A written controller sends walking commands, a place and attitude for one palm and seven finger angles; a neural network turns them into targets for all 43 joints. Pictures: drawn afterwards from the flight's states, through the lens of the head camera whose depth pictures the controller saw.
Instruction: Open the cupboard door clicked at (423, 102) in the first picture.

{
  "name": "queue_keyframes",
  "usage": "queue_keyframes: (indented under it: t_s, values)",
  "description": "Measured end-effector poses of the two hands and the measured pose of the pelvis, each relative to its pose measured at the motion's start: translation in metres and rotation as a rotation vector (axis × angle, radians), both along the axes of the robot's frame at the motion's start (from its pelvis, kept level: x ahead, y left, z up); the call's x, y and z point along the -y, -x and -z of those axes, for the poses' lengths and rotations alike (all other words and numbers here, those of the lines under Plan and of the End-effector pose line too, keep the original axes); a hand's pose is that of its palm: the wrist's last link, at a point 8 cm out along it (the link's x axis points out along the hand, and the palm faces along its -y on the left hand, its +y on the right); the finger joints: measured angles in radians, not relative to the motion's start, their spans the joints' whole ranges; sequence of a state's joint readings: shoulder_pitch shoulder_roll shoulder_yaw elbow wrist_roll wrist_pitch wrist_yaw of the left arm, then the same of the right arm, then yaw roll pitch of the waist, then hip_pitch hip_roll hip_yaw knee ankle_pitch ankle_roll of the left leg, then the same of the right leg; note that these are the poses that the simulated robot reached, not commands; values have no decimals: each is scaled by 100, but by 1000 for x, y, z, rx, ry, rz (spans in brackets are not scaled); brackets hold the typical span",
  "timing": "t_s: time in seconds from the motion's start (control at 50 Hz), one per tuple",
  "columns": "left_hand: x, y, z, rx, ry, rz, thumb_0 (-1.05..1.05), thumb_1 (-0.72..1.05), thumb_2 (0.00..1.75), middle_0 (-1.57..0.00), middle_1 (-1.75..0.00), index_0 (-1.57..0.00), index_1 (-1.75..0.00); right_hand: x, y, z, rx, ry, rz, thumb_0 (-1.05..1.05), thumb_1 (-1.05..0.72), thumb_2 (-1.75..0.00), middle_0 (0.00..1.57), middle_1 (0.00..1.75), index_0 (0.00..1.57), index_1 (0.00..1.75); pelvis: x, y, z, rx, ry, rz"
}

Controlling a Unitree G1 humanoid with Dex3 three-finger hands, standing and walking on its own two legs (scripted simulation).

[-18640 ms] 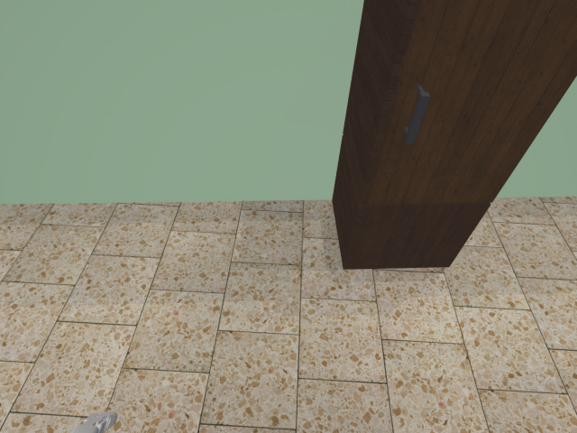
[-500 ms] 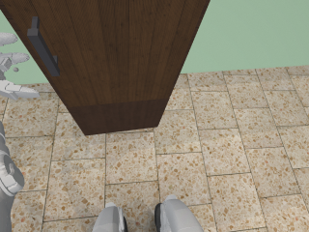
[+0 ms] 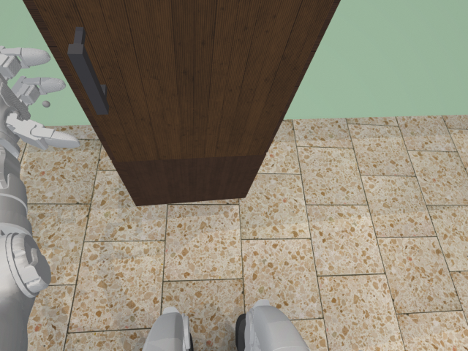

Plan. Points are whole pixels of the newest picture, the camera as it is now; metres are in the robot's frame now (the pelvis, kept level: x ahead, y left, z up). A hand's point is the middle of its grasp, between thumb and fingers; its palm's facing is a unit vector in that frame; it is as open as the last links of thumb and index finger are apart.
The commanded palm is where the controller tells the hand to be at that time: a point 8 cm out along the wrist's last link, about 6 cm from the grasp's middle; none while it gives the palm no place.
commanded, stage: slide the fingers in behind the handle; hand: left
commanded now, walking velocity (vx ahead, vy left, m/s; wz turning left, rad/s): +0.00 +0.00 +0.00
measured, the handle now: (92, 74) +0.54 +0.21 +0.07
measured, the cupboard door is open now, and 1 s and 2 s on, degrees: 0 0 0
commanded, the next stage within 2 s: close the thumb around the handle in 1.70 s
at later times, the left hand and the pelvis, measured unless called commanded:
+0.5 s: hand (69, 104) +0.49 +0.24 +0.06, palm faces +0.06 -1.00 +0.01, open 14.0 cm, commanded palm +0.47 +0.28 +0.07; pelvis +0.00 +0.00 +0.00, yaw +0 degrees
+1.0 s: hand (89, 105) +0.49 +0.21 +0.06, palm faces +0.08 -1.00 +0.00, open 14.0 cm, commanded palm +0.46 +0.25 +0.07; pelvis +0.00 -0.01 +0.00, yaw +0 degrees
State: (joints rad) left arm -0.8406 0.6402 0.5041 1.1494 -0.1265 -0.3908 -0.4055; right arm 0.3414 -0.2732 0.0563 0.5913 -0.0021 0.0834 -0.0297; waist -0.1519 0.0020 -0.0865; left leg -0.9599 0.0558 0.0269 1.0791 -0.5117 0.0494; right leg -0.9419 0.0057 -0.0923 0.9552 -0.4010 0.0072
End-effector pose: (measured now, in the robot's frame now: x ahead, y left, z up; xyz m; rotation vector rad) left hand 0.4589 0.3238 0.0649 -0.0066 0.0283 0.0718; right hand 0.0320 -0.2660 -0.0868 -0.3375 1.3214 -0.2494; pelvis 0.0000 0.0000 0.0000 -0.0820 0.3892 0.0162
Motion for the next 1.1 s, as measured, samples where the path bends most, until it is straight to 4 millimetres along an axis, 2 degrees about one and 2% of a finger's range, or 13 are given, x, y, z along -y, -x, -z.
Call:
queue_keyframes:
  t_s: [0.22,0.36,0.52,0.68,0.84,0.94,1.1]
  values:
    - [3,3,-5,-15,-13,2,-1,-50,30,-30,-119,-30,-120,-3,24,1,-43,-28,36,0,-90,-90,21,30,21,30,2,1,-2,3,-6,11]
    - [14,3,3,-35,-4,16,-1,-50,30,-30,-120,-30,-120,1,31,0,-60,-17,39,0,-90,-90,21,30,21,30,4,3,-1,4,-8,5]
    - [31,-6,3,-11,4,6,-1,-50,30,-30,-120,-30,-120,5,28,1,-44,-11,38,0,-90,-90,21,30,21,30,5,4,0,2,-11,6]
    - [39,-2,-2,-10,-28,10,-1,-50,30,-30,-119,-31,-121,2,20,3,-28,-43,35,0,-90,-90,21,30,21,30,6,0,-3,6,-15,8]
    - [55,-5,4,-26,-6,7,-1,-50,30,-30,-120,-30,-120,2,12,5,-2,-53,29,0,-90,-90,21,30,21,30,9,-1,-3,8,-20,6]
    - [59,-4,-1,9,-19,-3,-1,-50,30,-30,-120,-30,-120,3,10,7,9,-63,36,0,-90,-90,21,30,21,30,11,-3,-3,12,-23,13]
    - [63,0,3,-20,-11,-4,-1,-50,30,-30,-120,-30,-120,5,10,7,5,-66,31,0,-90,-90,21,30,21,30,13,-2,-4,18,-26,7]
